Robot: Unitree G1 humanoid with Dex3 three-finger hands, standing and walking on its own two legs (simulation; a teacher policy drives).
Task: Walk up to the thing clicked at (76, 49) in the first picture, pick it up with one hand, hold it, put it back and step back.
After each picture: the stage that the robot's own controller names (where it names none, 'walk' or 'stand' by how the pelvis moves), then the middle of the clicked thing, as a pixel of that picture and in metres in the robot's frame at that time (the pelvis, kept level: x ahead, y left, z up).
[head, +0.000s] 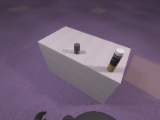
stand; (76, 48) +0.76 +0.15 -0.08
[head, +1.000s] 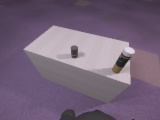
walk; (74, 52) +0.63 +0.14 -0.05
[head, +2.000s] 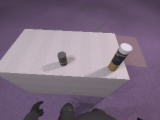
stand; (62, 59) +0.48 +0.21 -0.04
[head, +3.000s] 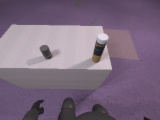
stand; (46, 52) +0.50 +0.37 -0.03
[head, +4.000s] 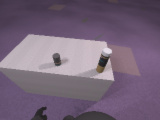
stand; (57, 59) +0.54 +0.31 -0.07
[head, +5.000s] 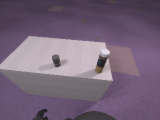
stand; (56, 61) +0.54 +0.32 -0.08
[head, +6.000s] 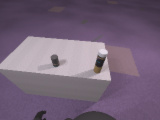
stand; (55, 61) +0.54 +0.33 -0.08
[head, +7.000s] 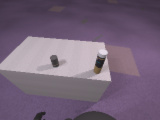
stand; (54, 61) +0.53 +0.33 -0.08
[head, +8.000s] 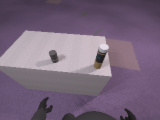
rise first; (54, 56) +0.55 +0.34 -0.08
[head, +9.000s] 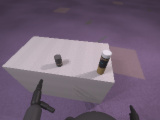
rise first; (58, 60) +0.54 +0.33 -0.08
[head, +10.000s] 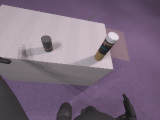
go down; (47, 44) +0.55 +0.30 -0.03
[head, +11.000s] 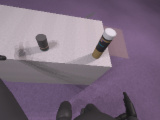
go down; (42, 43) +0.55 +0.31 -0.01
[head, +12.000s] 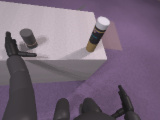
close in; (29, 39) +0.55 +0.33 +0.02
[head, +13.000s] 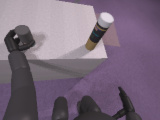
close; (26, 37) +0.53 +0.32 +0.03
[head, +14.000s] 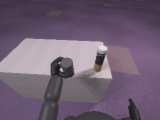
lift; (68, 68) +0.32 +0.13 +0.14
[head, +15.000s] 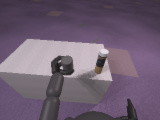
hold; (67, 66) +0.34 +0.14 +0.14
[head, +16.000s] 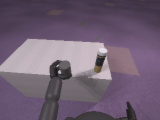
hold; (65, 70) +0.33 +0.15 +0.10
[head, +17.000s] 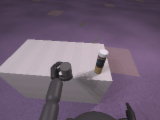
hold; (66, 71) +0.32 +0.15 +0.10
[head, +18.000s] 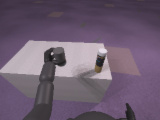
crouch; (60, 57) +0.39 +0.20 +0.16
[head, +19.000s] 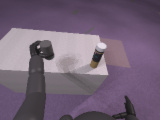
crouch; (47, 50) +0.45 +0.26 +0.12
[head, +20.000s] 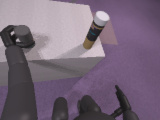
lower; (26, 37) +0.53 +0.30 +0.05
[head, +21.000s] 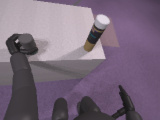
lower; (29, 45) +0.50 +0.29 +0.02
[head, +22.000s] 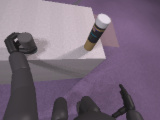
lower; (28, 44) +0.50 +0.30 +0.03
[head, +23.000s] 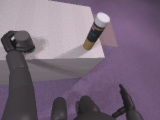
lower; (26, 42) +0.51 +0.30 +0.03
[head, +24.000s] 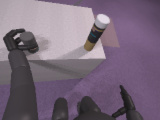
open; (30, 43) +0.51 +0.29 +0.02
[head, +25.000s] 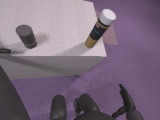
sink last; (28, 37) +0.51 +0.29 +0.03
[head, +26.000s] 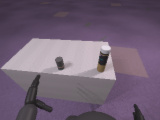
sink last; (60, 63) +0.50 +0.29 -0.03
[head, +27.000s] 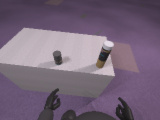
stand; (57, 58) +0.51 +0.28 -0.02
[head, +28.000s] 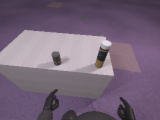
stand; (56, 58) +0.51 +0.29 -0.02
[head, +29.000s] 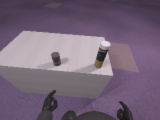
stand; (56, 59) +0.51 +0.28 -0.02
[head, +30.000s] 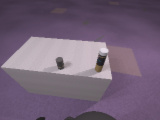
stand; (60, 63) +0.52 +0.28 -0.08
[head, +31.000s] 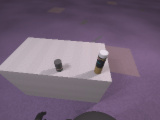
stand; (58, 65) +0.49 +0.28 -0.08
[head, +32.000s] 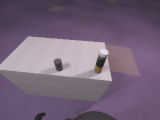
stand; (58, 65) +0.50 +0.28 -0.08
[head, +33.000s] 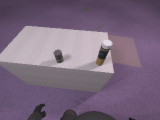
walk; (58, 56) +0.52 +0.28 -0.07
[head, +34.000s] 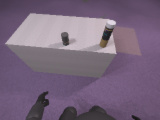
walk; (65, 39) +0.69 +0.25 -0.05
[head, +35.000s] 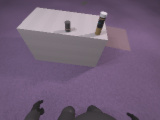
walk; (67, 26) +0.96 +0.30 -0.07
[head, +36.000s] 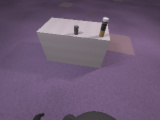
stand; (76, 30) +1.15 +0.24 -0.07
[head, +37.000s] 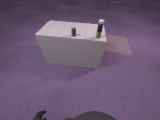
stand; (73, 32) +1.16 +0.26 -0.08
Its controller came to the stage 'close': yes
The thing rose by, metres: 0.25
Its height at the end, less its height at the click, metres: +0.00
